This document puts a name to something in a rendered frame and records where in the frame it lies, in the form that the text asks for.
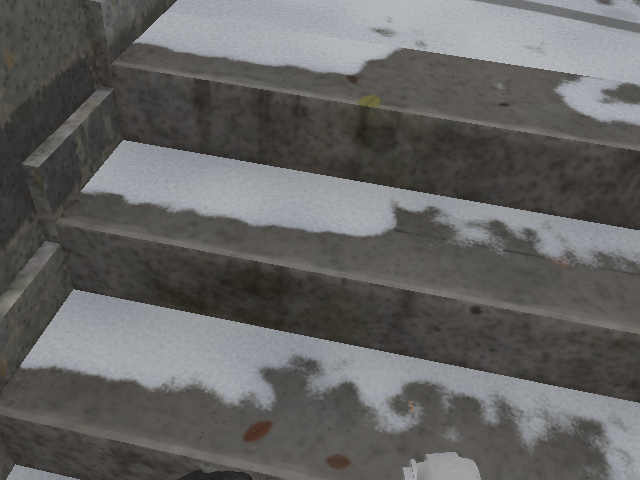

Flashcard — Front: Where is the robot right shin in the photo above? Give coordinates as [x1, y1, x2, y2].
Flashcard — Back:
[465, 458, 481, 479]

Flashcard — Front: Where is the right robot thigh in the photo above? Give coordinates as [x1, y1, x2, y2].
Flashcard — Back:
[402, 452, 481, 480]

